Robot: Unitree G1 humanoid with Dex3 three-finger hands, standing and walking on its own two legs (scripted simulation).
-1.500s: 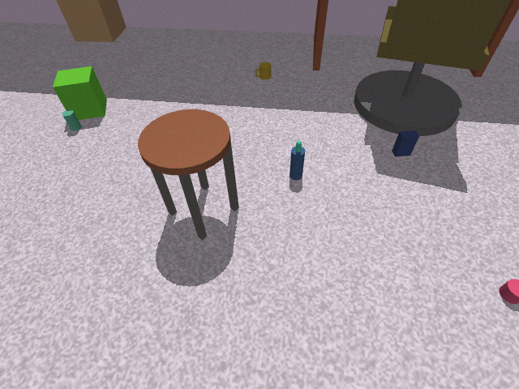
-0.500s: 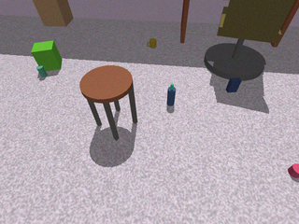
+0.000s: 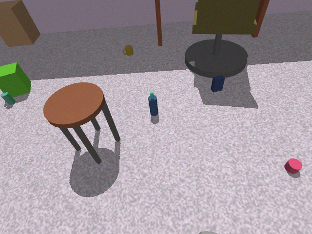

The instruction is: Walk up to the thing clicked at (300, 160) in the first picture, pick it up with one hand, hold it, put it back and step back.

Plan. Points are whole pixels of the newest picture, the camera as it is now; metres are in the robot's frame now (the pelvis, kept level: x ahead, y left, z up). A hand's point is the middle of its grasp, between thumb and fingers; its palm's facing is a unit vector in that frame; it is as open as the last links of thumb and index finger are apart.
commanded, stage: walk up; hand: left
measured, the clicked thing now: (153, 103) +1.16 +0.10 -0.63
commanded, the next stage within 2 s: none
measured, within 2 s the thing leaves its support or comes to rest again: neither
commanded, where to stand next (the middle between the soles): +0.80 -0.04 m, yaw -8 degrees
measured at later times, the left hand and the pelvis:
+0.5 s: hand (86, 187) +0.29 +0.28 -0.14, palm faces -0.16 -0.92 -0.35, open 7.4 cm; pelvis +0.22 +0.01 +0.01, yaw -6 degrees
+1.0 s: hand (106, 132) +0.49 +0.23 -0.11, palm faces -0.14 -0.90 -0.41, open 7.4 cm; pelvis +0.41 -0.04 +0.01, yaw -7 degrees
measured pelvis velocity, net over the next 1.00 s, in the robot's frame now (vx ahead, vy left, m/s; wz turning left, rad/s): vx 0.41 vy -0.04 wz -0.13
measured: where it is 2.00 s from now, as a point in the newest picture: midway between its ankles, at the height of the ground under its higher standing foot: (173, 154)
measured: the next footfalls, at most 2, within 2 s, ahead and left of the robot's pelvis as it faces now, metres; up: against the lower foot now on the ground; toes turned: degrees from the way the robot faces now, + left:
left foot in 0.36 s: +0.32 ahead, +0.13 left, +0.00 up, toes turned +1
right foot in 0.74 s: +0.44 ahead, -0.17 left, +0.00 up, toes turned -11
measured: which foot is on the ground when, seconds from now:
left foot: up 0.00-0.34, down 0.36-0.74, up 0.76-1.00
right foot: down 0.00-0.40, up 0.42-0.72, down 0.74-1.00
